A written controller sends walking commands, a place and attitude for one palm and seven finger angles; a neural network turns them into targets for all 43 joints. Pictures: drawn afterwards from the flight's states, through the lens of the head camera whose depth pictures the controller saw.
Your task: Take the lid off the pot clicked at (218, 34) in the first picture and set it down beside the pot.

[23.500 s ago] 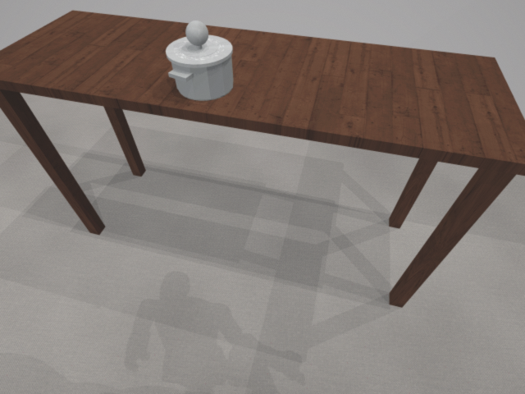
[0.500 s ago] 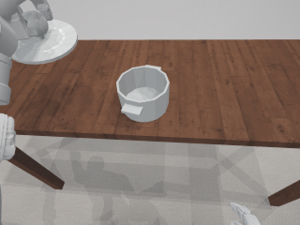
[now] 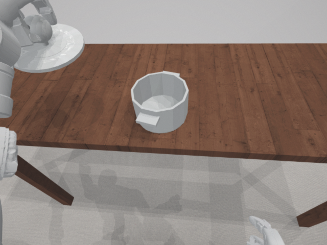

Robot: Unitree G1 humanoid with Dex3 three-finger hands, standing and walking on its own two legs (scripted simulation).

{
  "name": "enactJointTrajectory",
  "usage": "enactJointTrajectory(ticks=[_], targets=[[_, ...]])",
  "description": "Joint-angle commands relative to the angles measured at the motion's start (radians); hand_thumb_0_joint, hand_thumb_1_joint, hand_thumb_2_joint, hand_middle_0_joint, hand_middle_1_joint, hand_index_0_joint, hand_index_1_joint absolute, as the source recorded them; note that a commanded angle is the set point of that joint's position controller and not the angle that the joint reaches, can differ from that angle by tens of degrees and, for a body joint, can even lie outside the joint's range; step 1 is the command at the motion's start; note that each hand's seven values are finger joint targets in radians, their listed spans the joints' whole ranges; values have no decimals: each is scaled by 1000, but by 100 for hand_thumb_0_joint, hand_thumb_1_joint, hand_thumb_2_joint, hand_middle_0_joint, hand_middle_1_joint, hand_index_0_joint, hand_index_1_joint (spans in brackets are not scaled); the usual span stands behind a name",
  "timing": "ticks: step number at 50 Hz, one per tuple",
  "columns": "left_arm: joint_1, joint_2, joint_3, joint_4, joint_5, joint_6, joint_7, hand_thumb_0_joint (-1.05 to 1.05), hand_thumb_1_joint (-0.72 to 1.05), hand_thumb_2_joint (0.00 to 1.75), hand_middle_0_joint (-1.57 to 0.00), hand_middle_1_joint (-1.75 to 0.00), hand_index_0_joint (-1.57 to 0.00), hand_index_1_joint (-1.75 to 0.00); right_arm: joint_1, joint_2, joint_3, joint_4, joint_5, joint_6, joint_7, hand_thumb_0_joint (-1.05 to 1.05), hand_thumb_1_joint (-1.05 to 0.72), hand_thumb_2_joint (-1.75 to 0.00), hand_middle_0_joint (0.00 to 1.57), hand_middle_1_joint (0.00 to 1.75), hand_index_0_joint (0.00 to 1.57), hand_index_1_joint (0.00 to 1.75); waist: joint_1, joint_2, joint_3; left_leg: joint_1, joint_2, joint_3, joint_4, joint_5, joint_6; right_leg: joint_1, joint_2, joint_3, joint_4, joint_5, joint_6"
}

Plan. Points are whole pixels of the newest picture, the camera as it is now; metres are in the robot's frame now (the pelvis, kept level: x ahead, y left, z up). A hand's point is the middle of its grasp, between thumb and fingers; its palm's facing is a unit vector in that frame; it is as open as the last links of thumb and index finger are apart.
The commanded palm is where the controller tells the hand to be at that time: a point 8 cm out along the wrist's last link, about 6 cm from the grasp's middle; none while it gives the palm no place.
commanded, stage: lower the lid onto the table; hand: left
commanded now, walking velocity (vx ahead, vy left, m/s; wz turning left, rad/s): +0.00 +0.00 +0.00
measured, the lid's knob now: (37, 29) +0.48 +0.26 +0.29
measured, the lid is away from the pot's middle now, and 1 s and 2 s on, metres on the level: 0.24 0.23 0.22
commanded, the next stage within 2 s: none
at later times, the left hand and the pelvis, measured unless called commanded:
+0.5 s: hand (43, 46) +0.45 +0.25 +0.27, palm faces -0.18 -0.04 -0.98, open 8.3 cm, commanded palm +0.42 +0.25 +0.34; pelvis +0.00 -0.01 +0.00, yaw +0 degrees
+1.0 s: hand (49, 64) +0.44 +0.25 +0.23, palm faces -0.24 -0.05 -0.97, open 8.3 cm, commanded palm +0.42 +0.25 +0.31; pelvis +0.00 -0.01 +0.00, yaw +0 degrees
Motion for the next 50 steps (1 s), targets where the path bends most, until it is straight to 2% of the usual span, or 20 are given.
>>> enactJointTrajectory(ticks=[1, 4, 6, 9, 11, 14, 16, 18, 20, 21, 24, 26, 30, 32, 34, 36, 44, 45, 46, 50], targets=[[-614, 320, 141, -252, 40, 4, 80, 0, 40, 132, -100, -61, -93, -61, -34, -123, -39, -135, -5, -45, -12, 0, -90, -90, 20, 30, 20, 30, -9, -7, -496, 276, -8, -26, 6, 356, 26, 103, 75, -17, -11, 256, -66], [-639, 261, 84, -153, 43, 8, 82, 0, 40, 132, -100, -61, -93, -61, -44, -118, -34, -122, 6, -50, -27, 0, -90, -90, 20, 30, 20, 30, -32, -14, -417, 257, -8, -24, 0, 290, 25, 51, 73, -28, -5, 223, -68], [-678, 325, 134, -254, 42, -13, 93, 0, 40, 132, -100, -61, -93, -61, -21, -121, -37, -130, -6, -62, -26, 0, -90, -90, 20, 30, 20, 30, -18, 20, -508, 282, -11, -27, -2, 297, 26, 98, 77, -17, -11, 224, -66], [-605, 324, 146, -136, 49, -10, 92, 0, 40, 132, -100, -61, -93, -61, -25, -122, -36, -119, -3, -63, -31, 0, -90, -90, 20, 30, 20, 30, -19, -13, -455, 252, -10, -24, 11, 324, 28, 91, 73, -17, 4, 262, -69], [-627, 357, 174, -241, 42, -31, 94, 0, 40, 132, -100, -61, -93, -61, -14, -124, -41, -132, -10, -66, -22, 0, -90, -90, 20, 30, 20, 30, -9, 17, -509, 267, -9, -28, 10, 360, 25, 125, 75, -12, -1, 280, -67], [-566, 250, 98, -151, 30, -17, 86, 0, 40, 132, -100, -61, -93, -61, -24, -120, -42, -122, 1, -57, -21, 0, -90, -90, 20, 30, 20, 30, -28, 2, -406, 256, -2, -29, 8, 329, 23, 58, 76, -26, -2, 247, -68], [-551, 327, 166, -240, 30, -34, 94, 0, 40, 132, -100, -61, -93, -61, -9, -126, -45, -133, -9, -59, -16, 0, -90, -90, 20, 30, 20, 30, -8, 14, -477, 265, -4, -30, 11, 369, 26, 113, 79, -14, -5, 277, -67], [-528, 285, 141, -204, 29, -30, 92, 0, 40, 132, -100, -61, -93, -61, -25, -120, -44, -134, -6, -59, -20, 0, -90, -90, 20, 30, 20, 30, -20, 5, -446, 265, -7, -26, 22, 374, 32, 91, 76, -16, 3, 287, -69], [-445, 319, 170, -176, 6, -39, 95, 0, 40, 132, -100, -61, -93, -61, 5, -146, -52, -127, -8, -56, -19, 0, -90, -90, 20, 30, 20, 30, -18, -11, -445, 251, 0, -28, 26, 365, 26, 93, 68, -14, -1, 284, -68], [-517, 367, 204, -244, 28, -47, 95, 0, 40, 132, -100, -61, -93, -61, -11, -130, -48, -137, -11, -53, -17, 0, -90, -90, 20, 30, 20, 30, -6, -7, -472, 237, -8, -20, 11, 332, 29, 138, 77, -8, -4, 287, -65], [-498, 270, 127, -178, 13, -40, 90, 0, 40, 132, -100, -61, -93, -61, -22, -125, -47, -131, 1, -47, -22, 0, -90, -90, 20, 30, 20, 30, -26, -16, -404, 236, -6, -21, 10, 310, 30, 83, 78, -22, -1, 266, -65], [-543, 352, 192, -320, 14, -63, 102, 0, 40, 132, -100, -61, -93, -61, -15, -128, -52, -145, -9, -56, -17, 0, -90, -90, 20, 30, 20, 30, -10, 44, -508, 283, -8, -28, 17, 360, 30, 127, 81, -6, -2, 283, -65], [-438, 288, 154, -212, -16, -63, 102, 0, 40, 132, -100, -61, -93, -61, 2, -143, -58, -128, -7, -56, -19, 0, -90, -90, 20, 30, 20, 30, -29, 15, -439, 273, -1, -36, 32, 369, 25, 80, 73, -13, -1, 281, -68], [-465, 339, 204, -233, 12, -65, 105, 0, 40, 132, -100, -61, -93, -61, -26, -131, -54, -139, -8, -54, -19, 0, -90, -90, 20, 30, 20, 30, -16, -6, -452, 253, -8, -22, 27, 335, 32, 114, 79, -9, 8, 293, -67], [-442, 280, 152, -164, 5, -56, 97, 0, 40, 132, -100, -61, -93, -61, -22, -129, -50, -127, -2, -43, -20, 0, -90, -90, 20, 30, 20, 30, -27, -27, -381, 224, -5, -19, 13, 292, 27, 81, 80, -20, -1, 271, -65], [-466, 330, 190, -275, 2, -75, 105, 0, 40, 132, -100, -61, -93, -61, -18, -130, -53, -143, -11, -43, -15, 0, -90, -90, 20, 30, 20, 30, -14, 7, -475, 249, -12, -22, 18, 322, 31, 134, 82, -6, -2, 291, -63], [-417, 300, 170, -171, -4, -76, 110, 0, 40, 132, -100, -61, -93, -61, -26, -130, -49, -130, -5, -37, -23, 0, -90, -90, 20, 30, 20, 30, -26, -29, -398, 216, -11, -19, 13, 273, 30, 108, 81, -14, -2, 280, -64], [-355, 310, 182, -157, -22, -84, 115, 0, 40, 132, -100, -61, -93, -61, -1, -150, -59, -124, -10, -38, -22, 0, -90, -90, 20, 30, 20, 30, -29, -25, -408, 223, -6, -25, 27, 291, 28, 101, 74, -12, -3, 289, -67], [-446, 334, 192, -241, -3, -95, 114, 0, 40, 132, -100, -61, -93, -61, -17, -134, -53, -136, -12, -34, -20, 0, -90, -90, 20, 30, 20, 30, -23, -14, -444, 222, -13, -20, 12, 276, 30, 142, 83, -8, -8, 294, -61], [-386, 284, 160, -242, -33, -101, 123, 0, 40, 132, -100, -61, -93, -61, -5, -145, -61, -127, -13, -44, -22, 0, -90, -90, 20, 30, 20, 30, -35, 40, -447, 279, -4, -35, 35, 369, 28, 98, 75, -9, -1, 311, -69]])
